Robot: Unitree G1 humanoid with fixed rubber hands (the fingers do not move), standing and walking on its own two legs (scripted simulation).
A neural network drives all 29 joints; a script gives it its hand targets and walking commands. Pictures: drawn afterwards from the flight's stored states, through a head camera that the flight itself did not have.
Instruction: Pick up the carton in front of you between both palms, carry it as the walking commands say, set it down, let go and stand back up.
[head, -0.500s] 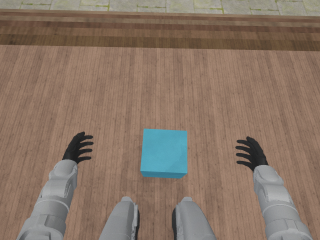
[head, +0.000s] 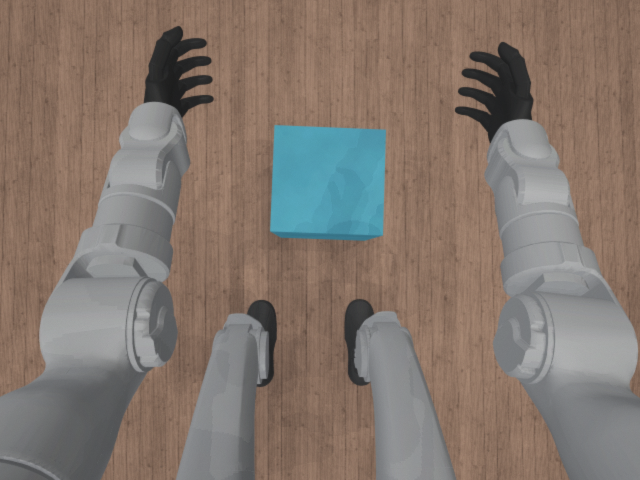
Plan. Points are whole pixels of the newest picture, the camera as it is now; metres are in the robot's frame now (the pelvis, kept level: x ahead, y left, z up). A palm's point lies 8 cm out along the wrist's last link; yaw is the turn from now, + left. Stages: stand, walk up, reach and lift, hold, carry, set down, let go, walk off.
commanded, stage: reach and lift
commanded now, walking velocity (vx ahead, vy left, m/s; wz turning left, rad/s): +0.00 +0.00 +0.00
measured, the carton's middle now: (326, 191) +0.49 -0.03 -0.51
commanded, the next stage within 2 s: none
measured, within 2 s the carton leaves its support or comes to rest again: leaves its support in 1.66 s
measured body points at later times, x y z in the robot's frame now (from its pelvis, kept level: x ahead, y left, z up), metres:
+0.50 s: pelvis -0.01 +0.01 -0.18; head +0.34 +0.00 +0.11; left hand +0.51 +0.17 -0.34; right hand +0.49 -0.22 -0.34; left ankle +0.10 +0.13 -0.60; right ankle +0.09 -0.11 -0.60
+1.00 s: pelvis -0.03 +0.00 -0.27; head +0.34 -0.01 -0.02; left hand +0.53 +0.16 -0.45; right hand +0.50 -0.21 -0.46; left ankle +0.09 +0.13 -0.60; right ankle +0.09 -0.11 -0.60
